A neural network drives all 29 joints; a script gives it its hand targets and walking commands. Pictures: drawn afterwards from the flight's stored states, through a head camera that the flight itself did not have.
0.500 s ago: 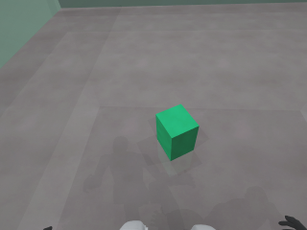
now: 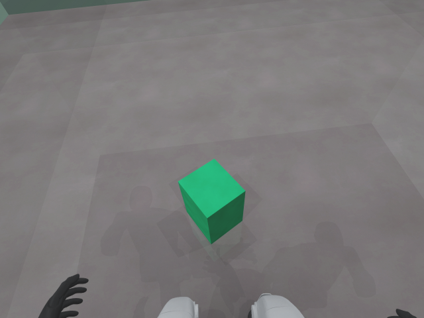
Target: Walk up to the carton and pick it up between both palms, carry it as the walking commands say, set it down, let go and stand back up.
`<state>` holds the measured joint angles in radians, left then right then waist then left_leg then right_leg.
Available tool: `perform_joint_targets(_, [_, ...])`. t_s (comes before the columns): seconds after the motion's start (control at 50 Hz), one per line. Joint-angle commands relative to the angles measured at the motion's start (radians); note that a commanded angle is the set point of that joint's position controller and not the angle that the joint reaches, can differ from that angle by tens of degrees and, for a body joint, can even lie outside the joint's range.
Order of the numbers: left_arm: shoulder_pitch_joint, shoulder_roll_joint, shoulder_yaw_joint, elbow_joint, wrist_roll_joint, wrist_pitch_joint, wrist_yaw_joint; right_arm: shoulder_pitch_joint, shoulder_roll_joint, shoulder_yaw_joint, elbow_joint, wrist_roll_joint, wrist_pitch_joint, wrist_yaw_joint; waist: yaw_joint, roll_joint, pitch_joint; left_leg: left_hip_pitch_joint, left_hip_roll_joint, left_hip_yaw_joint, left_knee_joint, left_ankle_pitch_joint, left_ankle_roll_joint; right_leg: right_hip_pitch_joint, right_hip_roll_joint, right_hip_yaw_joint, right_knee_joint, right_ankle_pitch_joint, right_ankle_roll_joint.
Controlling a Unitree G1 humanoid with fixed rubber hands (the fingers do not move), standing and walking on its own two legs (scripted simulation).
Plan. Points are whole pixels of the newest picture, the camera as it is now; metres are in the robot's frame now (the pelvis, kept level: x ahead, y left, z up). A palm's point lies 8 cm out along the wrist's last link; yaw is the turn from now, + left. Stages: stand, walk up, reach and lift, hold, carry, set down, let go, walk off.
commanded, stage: walk up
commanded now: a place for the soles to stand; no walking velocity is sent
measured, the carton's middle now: (212, 202) +0.63 +0.03 -0.60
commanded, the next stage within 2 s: none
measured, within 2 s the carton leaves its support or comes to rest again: neither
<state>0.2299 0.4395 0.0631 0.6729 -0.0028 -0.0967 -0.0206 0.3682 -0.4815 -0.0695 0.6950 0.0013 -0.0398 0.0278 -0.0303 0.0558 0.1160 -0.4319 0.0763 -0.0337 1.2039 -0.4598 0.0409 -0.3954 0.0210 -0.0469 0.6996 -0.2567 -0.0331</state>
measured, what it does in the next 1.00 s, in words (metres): walks ahead: left foot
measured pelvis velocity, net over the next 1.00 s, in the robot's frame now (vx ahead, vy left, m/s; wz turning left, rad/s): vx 0.12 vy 0.05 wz -0.08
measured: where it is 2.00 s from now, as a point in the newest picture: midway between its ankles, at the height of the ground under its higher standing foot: (269, 298)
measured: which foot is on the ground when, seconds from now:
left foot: up 0.00-0.18, down 0.20-1.00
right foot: down 0.00-1.00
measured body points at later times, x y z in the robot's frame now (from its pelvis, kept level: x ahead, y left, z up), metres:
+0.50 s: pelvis +0.11 +0.04 -0.01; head +0.13 +0.05 +0.44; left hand +0.20 +0.36 -0.11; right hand +0.19 -0.30 -0.10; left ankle +0.14 +0.16 -0.71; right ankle +0.13 -0.08 -0.71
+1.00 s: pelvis +0.12 +0.05 +0.01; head +0.12 +0.05 +0.46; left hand +0.27 +0.36 -0.09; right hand +0.22 -0.27 -0.09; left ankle +0.15 +0.16 -0.71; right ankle +0.12 -0.08 -0.71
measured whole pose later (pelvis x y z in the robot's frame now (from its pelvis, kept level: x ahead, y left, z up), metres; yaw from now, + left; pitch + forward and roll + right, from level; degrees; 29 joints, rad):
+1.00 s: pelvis +0.12 +0.05 +0.01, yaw -5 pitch -3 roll +0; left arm 0.11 0.40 0.01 0.95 0.01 -0.05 0.00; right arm 0.12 -0.41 -0.02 0.94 0.00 -0.04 0.01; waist 0.00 0.01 0.05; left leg -0.29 0.04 0.08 0.68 -0.34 0.01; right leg -0.29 -0.02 0.00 0.67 -0.33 0.01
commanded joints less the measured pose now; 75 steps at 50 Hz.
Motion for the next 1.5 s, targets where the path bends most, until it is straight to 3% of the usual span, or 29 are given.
perform_joint_targets(0.0, [0.108,0.27,0.085,-0.048,0.013,-0.018,0.017,0.078,-0.166,-0.06,-0.054,-0.013,-0.008,0.013,0.038,-0.22,-0.087,-0.093,0.038,0.012,-0.188,-0.016,-0.017,0.083,-0.293,0.302,-0.268,0.158,-0.244])
perform_joint_targets(0.08, [0.086,0.287,0.083,-0.067,0.018,-0.018,0.013,0.017,-0.155,-0.069,-0.05,-0.026,-0.004,0.028,0.036,-0.253,-0.045,-0.002,0.021,0.054,-0.314,0.103,-0.008,-0.046,-0.275,0.323,-0.312,-0.079,-0.205])
perform_joint_targets(0.14, [0.023,0.237,0.05,-0.073,0.023,0.001,0.014,0.084,-0.155,-0.087,-0.01,-0.029,-0.021,0.014,-0.032,-0.244,-0.065,0.28,-0.055,0.108,-0.465,0.17,0.009,-0.262,-0.179,0.21,-0.145,-0.169,-0.146])
perform_joint_targets(0.16, [0.044,0.189,0.032,-0.078,0.02,0.007,0.02,0.124,-0.184,-0.094,0.0,-0.034,-0.03,0.004,-0.063,-0.103,-0.065,0.324,-0.018,0.039,-0.582,0.124,0.029,-0.292,-0.117,0.15,0.01,-0.166,-0.099])
perform_joint_targets(0.18, [0.077,0.12,0.014,-0.088,0.005,0.006,0.028,0.113,-0.252,-0.104,-0.019,-0.044,-0.037,-0.004,-0.058,0.148,-0.058,0.281,0.214,-0.339,-0.804,0.003,0.105,-0.349,-0.006,0.044,0.278,-0.194,-0.021])
perform_joint_targets(0.2, [0.091,0.165,0.024,-0.068,0.005,0.014,0.042,0.05,-0.286,-0.102,-0.054,-0.034,-0.039,-0.007,-0.039,0.143,-0.06,0.181,0.366,-0.533,-0.896,-0.043,0.245,-0.302,0.012,0.038,0.392,-0.358,0.012])
perform_joint_targets(0.22, [0.127,0.215,0.035,-0.032,0.003,0.018,0.048,-0.01,-0.271,-0.095,-0.066,-0.029,-0.033,-0.003,-0.011,0.054,-0.078,0.118,0.376,-0.513,-0.861,-0.008,0.302,-0.208,-0.034,0.075,0.432,-0.374,0.012])
perform_joint_targets(0.26, [0.152,0.211,0.041,0.002,0.006,0.014,0.042,-0.054,-0.217,-0.076,-0.059,-0.027,-0.026,-0.01,0.012,0.053,-0.038,0.081,0.284,-0.331,-0.809,0.079,0.234,-0.185,-0.056,0.078,0.342,-0.332,-0.002])
perform_joint_targets(0.32, [0.224,0.173,0.037,0.048,0.004,0.005,0.033,-0.125,-0.211,-0.066,-0.048,-0.018,-0.012,-0.011,0.063,0.15,-0.065,-0.002,0.19,-0.12,-0.677,0.221,0.164,0.02,-0.025,-0.008,0.089,-0.178,-0.01])
perform_joint_targets(0.36, [0.246,0.192,0.049,0.073,0.019,0.0,0.043,-0.124,-0.163,-0.046,-0.051,-0.016,-0.002,-0.008,0.08,0.093,-0.107,-0.079,0.128,-0.026,-0.521,0.146,0.094,0.174,-0.017,0.05,-0.099,-0.098,-0.015])
perform_joint_targets(0.38, [0.213,0.227,0.055,0.054,0.035,-0.004,0.048,-0.104,-0.112,-0.027,-0.055,-0.002,-0.001,-0.011,0.065,-0.079,-0.121,-0.135,0.068,0.028,-0.377,0.11,0.052,0.179,-0.139,0.295,-0.198,-0.151,-0.063])
perform_joint_targets(0.4, [0.149,0.298,0.066,0.032,0.037,-0.011,0.052,-0.112,-0.091,-0.022,-0.058,0.001,0.008,-0.012,0.038,-0.154,-0.081,-0.192,-0.018,0.076,-0.29,-0.014,-0.007,0.123,-0.339,0.613,-0.32,-0.187,-0.154])
perform_joint_targets(0.42, [0.103,0.331,0.068,0.028,0.028,-0.003,0.05,-0.13,-0.156,-0.046,-0.023,0.006,0.015,-0.028,0.054,-0.119,-0.08,-0.058,-0.002,-0.003,-0.217,-0.128,-0.002,0.003,-0.402,0.598,-0.273,-0.089,-0.268])
perform_joint_targets(0.44, [0.064,0.278,0.045,0.029,0.028,0.0,0.047,-0.121,-0.135,-0.047,-0.007,0.003,0.004,-0.027,0.022,-0.109,-0.083,0.001,-0.009,0.001,-0.292,-0.089,0.011,-0.025,-0.354,0.496,-0.195,0.05,-0.262])
perform_joint_targets(0.48, [0.012,0.214,0.025,0.027,0.015,0.006,0.044,-0.052,-0.125,-0.041,0.032,0.003,-0.022,-0.029,-0.017,-0.089,-0.153,0.155,0.01,0.005,-0.503,0.313,0.022,-0.022,-0.216,0.263,-0.047,0.271,-0.131])
perform_joint_targets(0.5, [-0.003,0.169,0.01,0.026,0.004,0.011,0.043,-0.046,-0.162,-0.048,0.044,-0.005,-0.032,-0.032,-0.011,-0.043,-0.184,0.195,0.08,-0.1,-0.574,0.424,0.06,-0.041,-0.136,0.154,0.057,0.283,-0.06])
perform_joint_targets(0.54, [0.035,0.182,0.013,0.065,-0.003,0.018,0.046,-0.107,-0.211,-0.047,0.044,-0.001,-0.033,-0.03,0.037,0.015,-0.166,0.128,0.203,-0.237,-0.588,0.516,0.171,0.005,-0.051,0.046,0.146,0.047,-0.004])
perform_joint_targets(0.66, [-0.018,0.214,0.017,0.113,0.005,0.021,0.039,-0.183,-0.155,-0.021,0.084,0.01,-0.021,-0.037,0.037,-0.033,-0.19,0.11,0.044,-0.02,-0.506,0.39,0.028,0.101,-0.163,0.229,-0.028,0.232,-0.094])
perform_joint_targets(0.76, [-0.084,0.178,0.002,0.161,0.007,0.034,0.037,-0.224,-0.15,-0.012,0.122,0.001,-0.017,-0.034,0.035,0.002,-0.177,0.108,0.109,-0.103,-0.617,0.351,0.077,0.109,-0.092,0.12,-0.032,0.108,-0.036])
perform_joint_targets(1.12, [-0.207,0.149,-0.024,0.298,0.014,0.039,0.022,-0.316,-0.117,0.019,0.275,-0.001,-0.005,-0.021,0.024,-0.078,-0.117,0.254,0.047,-0.019,-0.801,0.223,0.012,0.127,-0.144,0.193,-0.344,-0.015,-0.022])
perform_joint_targets(1.14, [-0.275,0.247,0.062,0.156,0.072,0.085,-0.022,-0.061,-0.263,-0.052,0.29,0.018,-0.026,-0.057,-0.026,-0.207,-0.088,0.259,0.15,-0.218,-0.842,0.065,0.079,0.016,-0.071,0.063,-0.124,-0.318,-0.028])
perform_joint_targets(1.16, [-0.299,0.207,0.057,0.113,0.075,0.109,-0.043,0.028,-0.358,-0.084,0.316,0.0,-0.036,-0.07,-0.06,-0.016,-0.067,0.418,0.29,-0.475,-0.957,-0.05,0.17,-0.225,-0.037,0.055,0.106,-0.372,0.001])
perform_joint_targets(1.2, [-0.274,0.184,0.062,0.061,0.085,0.13,-0.064,0.023,-0.342,-0.101,0.265,-0.003,-0.06,-0.098,-0.035,-0.056,-0.054,0.497,0.388,-0.583,-0.94,0.025,0.24,-0.392,-0.115,0.184,0.304,-0.254,0.022])
perform_joint_targets(1.28, [-0.203,0.166,0.083,0.033,0.075,0.148,-0.095,-0.039,-0.274,-0.086,0.194,-0.008,-0.073,-0.11,0.007,-0.012,-0.102,0.331,0.226,-0.301,-0.867,0.096,0.172,-0.264,-0.12,0.148,0.276,-0.156,0.031])
perform_joint_targets(1.36, [-0.238,0.173,0.106,-0.026,0.067,0.164,-0.113,-0.038,-0.323,-0.096,0.163,-0.031,-0.073,-0.11,0.012,0.145,-0.054,0.099,0.187,-0.261,-0.86,-0.028,0.157,-0.114,-0.112,0.121,0.204,-0.18,0.039])
perform_joint_targets(1.42, [-0.103,0.195,0.126,-0.009,0.057,0.169,-0.118,-0.107,-0.344,-0.095,0.12,-0.044,-0.062,-0.113,0.098,0.209,-0.097,-0.128,0.132,-0.152,-0.788,-0.037,0.11,0.188,-0.061,0.03,0.068,-0.211,0.004])
perform_joint_targets(1.44, [-0.01,0.224,0.138,0.018,0.063,0.166,-0.111,-0.137,-0.313,-0.087,0.097,-0.046,-0.058,-0.119,0.16,0.114,-0.101,-0.252,0.098,-0.096,-0.679,-0.079,0.086,0.343,-0.031,-0.017,-0.017,-0.121,-0.003])
perform_joint_targets(1.46, [0.116,0.266,0.154,0.046,0.071,0.158,-0.098,-0.098,-0.249,-0.06,0.086,-0.05,-0.053,-0.124,0.217,-0.109,-0.14,-0.372,0.017,-0.012,-0.412,-0.148,0.063,0.475,-0.054,0.038,-0.128,-0.219,-0.029])
perform_joint_targets(1.48, [0.162,0.349,0.163,0.032,0.088,0.152,-0.081,-0.066,-0.161,-0.033,0.056,-0.035,-0.051,-0.136,0.242,-0.435,-0.099,-0.516,-0.141,0.066,-0.092,-0.262,0.005,0.396,-0.342,0.493,-0.448,-0.615,-0.097])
